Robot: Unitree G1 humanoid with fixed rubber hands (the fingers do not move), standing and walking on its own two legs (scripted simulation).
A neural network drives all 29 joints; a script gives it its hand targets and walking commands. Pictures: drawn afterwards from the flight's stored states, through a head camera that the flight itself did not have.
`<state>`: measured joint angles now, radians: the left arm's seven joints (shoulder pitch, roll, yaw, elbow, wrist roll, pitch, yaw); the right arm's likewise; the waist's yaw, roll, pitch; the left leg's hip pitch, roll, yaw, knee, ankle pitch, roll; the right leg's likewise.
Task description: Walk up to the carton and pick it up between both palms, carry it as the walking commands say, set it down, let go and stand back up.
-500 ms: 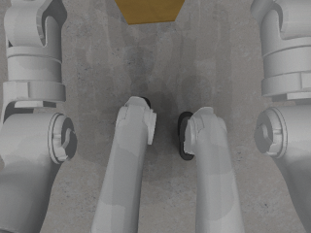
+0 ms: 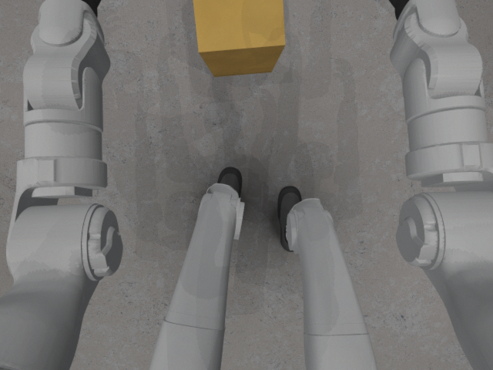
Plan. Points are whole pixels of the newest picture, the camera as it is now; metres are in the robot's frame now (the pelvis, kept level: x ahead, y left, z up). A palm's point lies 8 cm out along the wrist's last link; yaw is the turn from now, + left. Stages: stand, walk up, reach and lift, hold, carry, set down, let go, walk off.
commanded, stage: set down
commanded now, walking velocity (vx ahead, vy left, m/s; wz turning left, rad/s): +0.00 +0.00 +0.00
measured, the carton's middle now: (237, 5) +0.66 +0.10 -0.50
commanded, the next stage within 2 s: let go in 0.10 s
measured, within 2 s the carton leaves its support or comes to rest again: neither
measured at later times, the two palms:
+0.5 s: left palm (49, 99) +0.40 +0.25 -0.07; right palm (435, 108) +0.43 -0.14 -0.08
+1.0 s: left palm out of the picture +0.28 +0.24 +0.06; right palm out of the picture +0.29 -0.22 +0.04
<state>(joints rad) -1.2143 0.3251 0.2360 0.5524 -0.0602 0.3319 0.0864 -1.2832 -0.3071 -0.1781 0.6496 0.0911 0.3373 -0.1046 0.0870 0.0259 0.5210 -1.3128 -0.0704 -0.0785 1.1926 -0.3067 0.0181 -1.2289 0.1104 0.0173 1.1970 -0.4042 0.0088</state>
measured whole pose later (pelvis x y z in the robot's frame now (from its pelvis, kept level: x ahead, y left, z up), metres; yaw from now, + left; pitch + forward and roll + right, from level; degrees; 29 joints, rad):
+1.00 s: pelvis +0.11 +0.00 +0.12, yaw +0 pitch +3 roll +0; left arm 0.17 0.19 0.06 0.43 0.03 0.05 -0.04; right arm 0.14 -0.19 -0.08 0.51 -0.02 0.04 0.05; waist 0.03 0.02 0.06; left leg -0.33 -0.08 -0.04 0.50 -0.23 0.04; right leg -0.27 0.05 0.12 0.52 -0.31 -0.01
